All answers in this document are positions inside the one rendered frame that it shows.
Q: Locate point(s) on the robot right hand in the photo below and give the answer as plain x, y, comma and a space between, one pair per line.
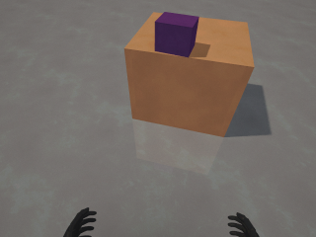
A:
245, 226

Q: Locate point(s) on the carton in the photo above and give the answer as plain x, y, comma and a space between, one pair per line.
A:
175, 34

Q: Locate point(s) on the robot left hand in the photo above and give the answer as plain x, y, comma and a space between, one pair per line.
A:
75, 229

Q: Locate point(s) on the pedestal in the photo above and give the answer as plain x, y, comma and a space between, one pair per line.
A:
199, 93

